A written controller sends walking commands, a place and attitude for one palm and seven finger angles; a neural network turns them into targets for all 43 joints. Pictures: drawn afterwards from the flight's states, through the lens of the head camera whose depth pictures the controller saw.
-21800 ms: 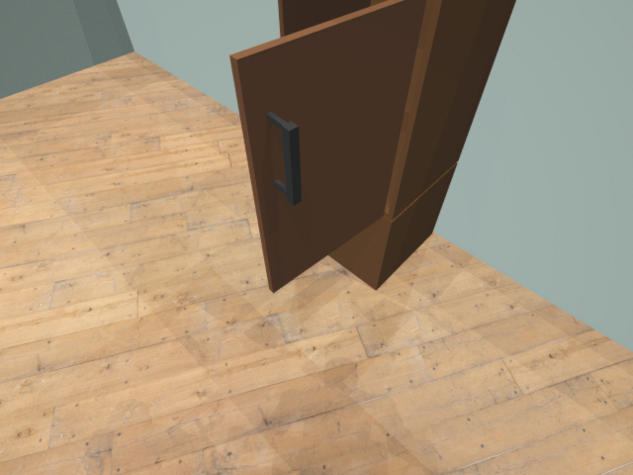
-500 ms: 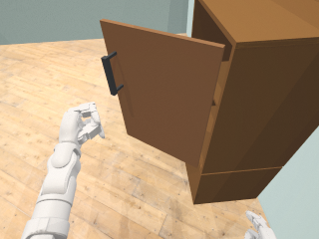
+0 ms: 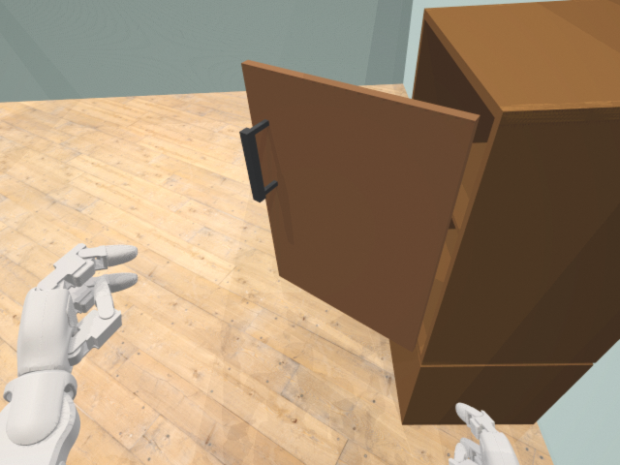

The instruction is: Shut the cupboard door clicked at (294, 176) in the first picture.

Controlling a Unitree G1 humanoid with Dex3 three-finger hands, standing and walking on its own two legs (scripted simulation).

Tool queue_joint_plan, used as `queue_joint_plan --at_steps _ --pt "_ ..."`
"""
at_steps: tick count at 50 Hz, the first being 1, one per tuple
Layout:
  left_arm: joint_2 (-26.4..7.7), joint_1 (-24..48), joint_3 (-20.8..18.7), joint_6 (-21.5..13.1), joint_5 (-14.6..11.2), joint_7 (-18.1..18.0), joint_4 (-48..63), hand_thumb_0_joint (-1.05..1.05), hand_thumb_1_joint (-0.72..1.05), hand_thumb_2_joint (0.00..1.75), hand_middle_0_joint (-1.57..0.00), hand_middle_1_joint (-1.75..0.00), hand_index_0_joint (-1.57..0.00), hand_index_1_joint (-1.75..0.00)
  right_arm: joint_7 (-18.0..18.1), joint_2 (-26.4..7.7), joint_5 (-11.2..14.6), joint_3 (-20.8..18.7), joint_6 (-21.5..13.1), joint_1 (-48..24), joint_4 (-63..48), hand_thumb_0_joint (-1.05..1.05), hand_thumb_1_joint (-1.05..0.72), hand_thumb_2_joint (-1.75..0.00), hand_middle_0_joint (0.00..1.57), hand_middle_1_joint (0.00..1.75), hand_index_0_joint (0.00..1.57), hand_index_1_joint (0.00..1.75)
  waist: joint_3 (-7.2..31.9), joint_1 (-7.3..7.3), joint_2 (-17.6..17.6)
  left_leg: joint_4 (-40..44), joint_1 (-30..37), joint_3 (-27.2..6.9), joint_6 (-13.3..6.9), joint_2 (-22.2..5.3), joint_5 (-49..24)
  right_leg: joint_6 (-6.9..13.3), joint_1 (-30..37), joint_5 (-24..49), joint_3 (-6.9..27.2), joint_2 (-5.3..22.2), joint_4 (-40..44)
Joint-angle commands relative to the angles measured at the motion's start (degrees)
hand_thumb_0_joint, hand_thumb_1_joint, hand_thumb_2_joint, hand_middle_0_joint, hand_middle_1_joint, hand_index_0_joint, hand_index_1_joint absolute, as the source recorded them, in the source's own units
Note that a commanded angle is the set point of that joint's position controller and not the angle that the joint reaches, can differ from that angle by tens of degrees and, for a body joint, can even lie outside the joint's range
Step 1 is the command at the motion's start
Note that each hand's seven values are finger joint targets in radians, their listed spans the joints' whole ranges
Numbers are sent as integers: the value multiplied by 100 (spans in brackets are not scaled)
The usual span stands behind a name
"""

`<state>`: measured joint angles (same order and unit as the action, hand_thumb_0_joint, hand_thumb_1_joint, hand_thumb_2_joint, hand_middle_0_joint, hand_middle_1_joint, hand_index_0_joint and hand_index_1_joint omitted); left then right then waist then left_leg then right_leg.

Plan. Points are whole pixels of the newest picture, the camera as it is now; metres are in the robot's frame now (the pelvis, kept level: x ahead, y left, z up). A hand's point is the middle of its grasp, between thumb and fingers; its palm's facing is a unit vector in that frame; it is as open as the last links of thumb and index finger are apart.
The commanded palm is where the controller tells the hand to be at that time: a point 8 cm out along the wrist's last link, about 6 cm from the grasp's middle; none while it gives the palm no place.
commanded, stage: draw the hand back to the body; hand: left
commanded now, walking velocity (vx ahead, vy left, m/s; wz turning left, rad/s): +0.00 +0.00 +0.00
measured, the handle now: (260, 162) +0.64 +0.18 +0.06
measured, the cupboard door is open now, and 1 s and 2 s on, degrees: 54 54 54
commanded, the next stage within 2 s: step back with the hand held close in 0.52 s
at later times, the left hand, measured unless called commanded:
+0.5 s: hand (65, 351) +0.17 +0.26 +0.15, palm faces +0.48 -0.80 -0.37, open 7.4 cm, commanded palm +0.12 +0.30 +0.17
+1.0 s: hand (50, 354) +0.17 +0.28 +0.15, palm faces +0.39 -0.78 -0.50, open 7.4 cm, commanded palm +0.11 +0.32 +0.17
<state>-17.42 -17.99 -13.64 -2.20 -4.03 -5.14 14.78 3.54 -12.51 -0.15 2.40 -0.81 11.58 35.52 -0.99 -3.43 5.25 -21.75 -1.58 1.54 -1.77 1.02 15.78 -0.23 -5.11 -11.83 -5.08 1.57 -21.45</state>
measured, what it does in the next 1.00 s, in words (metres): stands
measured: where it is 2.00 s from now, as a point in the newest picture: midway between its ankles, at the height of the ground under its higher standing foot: outside the picture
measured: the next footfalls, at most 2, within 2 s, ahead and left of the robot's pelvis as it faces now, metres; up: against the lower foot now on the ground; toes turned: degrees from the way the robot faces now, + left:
none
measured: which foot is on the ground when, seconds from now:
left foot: down 0.00-1.00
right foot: down 0.00-1.00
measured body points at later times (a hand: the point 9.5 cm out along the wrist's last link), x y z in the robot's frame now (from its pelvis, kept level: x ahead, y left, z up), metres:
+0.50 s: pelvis -0.02 +0.00 +0.00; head -0.05 -0.03 +0.45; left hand +0.14 +0.30 +0.17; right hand +0.17 -0.22 -0.09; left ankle -0.04 +0.09 -0.74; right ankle +0.00 -0.12 -0.74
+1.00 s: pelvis -0.03 +0.02 -0.01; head -0.02 +0.01 +0.44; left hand +0.14 +0.32 +0.18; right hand +0.13 -0.24 -0.10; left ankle -0.04 +0.09 -0.74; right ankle +0.00 -0.12 -0.74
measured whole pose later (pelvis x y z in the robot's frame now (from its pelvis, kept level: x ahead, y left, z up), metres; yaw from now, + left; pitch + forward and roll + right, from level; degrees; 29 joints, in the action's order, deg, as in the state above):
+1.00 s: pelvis -0.03 +0.02 -0.01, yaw -1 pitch +1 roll +0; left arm -23.9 -31.2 -23.3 -8.5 -3.5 -7.6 25.5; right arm 5.2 -14.3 0.5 -1.5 1.0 11.3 32.5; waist -0.4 -0.4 1.7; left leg -30.1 -14.5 3.4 -3.5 2.3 16.4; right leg -1.5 -18.2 -11.4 -3.1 3.3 -29.2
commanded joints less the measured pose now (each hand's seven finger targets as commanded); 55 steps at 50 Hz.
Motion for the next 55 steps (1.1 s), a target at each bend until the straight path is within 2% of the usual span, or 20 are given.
queue_joint_plan --at_steps 1,7,8,11,17,20,23,32,33,34,35,38,40,43,45,47,49,50,51,55 --pt "-1191 268 -982 -444 0 -105 1560 0 90 90 -36 -48 -36 -48 43 -576 26 -292 -339 -719 -957 0 -90 -90 20 30 20 30 595 0 -286 245 -483 -180 174 -178 -2198 116 602 1406 212 -55 56" --pt "-1439 -454 -1476 -562 -3 -212 1926 0 90 90 -20 -30 -20 -30 62 -579 48 -342 -526 -679 -900 0 -90 -90 20 30 20 30 452 -60 29 288 -604 -211 233 -210 -1922 119 506 1033 193 -65 67" --pt "-1234 -338 -1247 -572 16 -199 1911 0 90 90 -20 -30 -20 -30 58 -585 40 -330 -556 -694 -872 0 -90 -90 20 30 20 30 320 -11 -31 309 -613 -215 219 -199 -1829 119 398 955 179 -65 79" --pt "-1145 -98 -1092 -580 42 -216 1666 0 90 90 -20 -30 -20 -30 90 -653 42 -358 -632 -665 -793 0 -90 -90 20 30 20 30 3 56 -239 387 -657 -213 139 -202 -1295 113 126 541 201 -49 181" --pt "-1278 -11 -1209 -661 51 -269 1709 0 90 90 -20 -30 -20 -30 137 -640 28 -358 -712 -687 -763 0 -90 -90 20 30 20 30 245 -9 -283 426 -648 -227 91 -154 -1027 123 301 361 233 -40 197" --pt "-1385 -50 -1307 -668 64 -275 1810 0 90 90 -20 -30 -20 -30 133 -641 24 -344 -734 -717 -750 0 -90 -90 20 30 20 30 226 -34 23 418 -703 -220 119 -150 -999 140 354 363 274 -40 227" --pt "-1319 -50 -1284 -677 61 -272 1856 0 90 90 -20 -30 -20 -30 123 -592 25 -324 -755 -728 -773 0 -90 -90 20 30 20 30 161 -34 85 442 -732 -215 131 -155 -989 147 354 363 267 -50 217" --pt "-1230 -156 -1242 -668 32 -209 1663 0 90 90 -20 -30 -20 -30 119 -588 36 -345 -731 -740 -788 0 -90 -90 20 30 20 30 38 -15 -212 452 -735 -167 76 -175 -846 125 253 211 307 -53 321" --pt "-1912 463 -1908 -881 78 -278 2018 0 90 90 -20 -30 -20 -30 91 -762 86 -418 -605 -708 -1016 0 -90 -90 20 30 20 30 -172 175 -196 108 -1343 -273 -68 -297 -310 170 -226 188 985 293 591" --pt "-1486 -206 -1581 -900 65 -250 1569 0 90 90 -20 -30 -20 -30 96 -681 57 -423 -534 -594 -898 0 -90 -90 20 30 20 30 -2 215 -591 -134 -1242 -343 -76 -270 -250 242 -390 -4 1080 536 692" --pt "-1506 -314 -1568 -945 110 -245 1673 0 90 90 -20 -30 -20 -30 75 -690 46 -450 -494 -621 -912 0 -90 -90 20 30 20 30 23 216 -550 -339 -1234 -315 -67 -231 -287 314 -566 -4 1226 673 760" --pt "-1364 -762 -1417 -1010 92 -286 1768 0 90 90 -20 -30 -20 -30 60 -702 61 -503 -378 -547 -950 0 -90 -90 20 30 20 30 589 288 -611 -589 -1201 -320 -28 -259 -493 412 -556 333 1187 894 483" --pt "-1577 -929 -1630 -1047 79 -346 1990 0 90 90 -20 -30 -20 -30 98 -751 49 -530 -329 -574 -994 0 -90 -90 20 30 20 30 831 282 -406 -451 -1249 -388 13 -339 -969 374 -373 991 979 809 82" --pt "-1647 -1062 -1726 -1064 65 -390 2257 0 90 90 -20 -30 -20 -30 163 -813 74 -573 -215 -581 -1156 0 -90 -90 20 30 20 30 1098 283 -112 -230 -1386 -547 48 -566 -2062 181 -79 1895 643 450 -664" --pt "-1805 -1132 -1902 -1042 63 -395 2297 0 90 90 -20 -30 -20 -30 208 -820 69 -586 -161 -621 -1222 0 -90 -90 20 30 20 30 1198 251 -66 -219 -1512 -589 50 -656 -2510 103 64 2255 585 347 -946" --pt "-1730 -1211 -1870 -1029 50 -388 2284 0 90 90 -20 -30 -20 -30 221 -803 81 -600 -106 -550 -1293 0 -90 -90 20 30 20 30 1238 263 -198 -276 -1654 -596 76 -724 -2668 92 125 2413 617 341 -1130" --pt "-1681 -1215 -1831 -1020 56 -390 2300 0 90 90 -20 -30 -20 -30 224 -831 90 -619 -74 -516 -1336 0 -90 -90 20 30 20 30 1152 284 -267 -222 -1885 -646 38 -780 -2299 76 76 2210 658 312 -1211" --pt "-1715 -1194 -1871 -1027 70 -379 2353 0 90 90 -20 -30 -20 -30 227 -874 70 -622 -85 -564 -1330 0 -90 -90 20 30 20 30 1085 260 -48 -110 -2071 -726 12 -805 -2038 63 93 1987 652 277 -1262" --pt "-1672 -1220 -1850 -1040 79 -384 2350 0 90 90 -20 -30 -20 -30 225 -837 75 -607 -87 -540 -1347 0 -90 -90 20 30 20 30 1002 269 -64 -32 -2246 -767 -22 -866 -1840 41 117 1850 643 244 -1344" --pt "-1722 -1091 -1967 -1102 161 -393 2397 0 90 90 -20 -30 -20 -30 225 -893 55 -620 -147 -546 -1372 0 -90 -90 20 30 20 30 743 255 112 289 -3236 -909 -265 -995 -304 -18 428 1327 687 121 -1612"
